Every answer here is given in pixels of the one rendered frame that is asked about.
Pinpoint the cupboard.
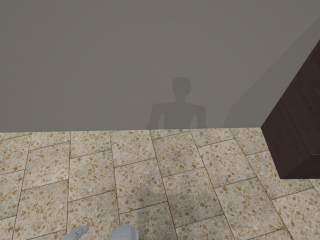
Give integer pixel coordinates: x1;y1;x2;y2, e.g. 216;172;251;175
261;40;320;180

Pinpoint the robot left hand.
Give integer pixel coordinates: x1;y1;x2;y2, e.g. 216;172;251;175
62;225;89;240

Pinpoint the left robot thigh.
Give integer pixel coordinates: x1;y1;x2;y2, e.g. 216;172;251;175
108;224;139;240

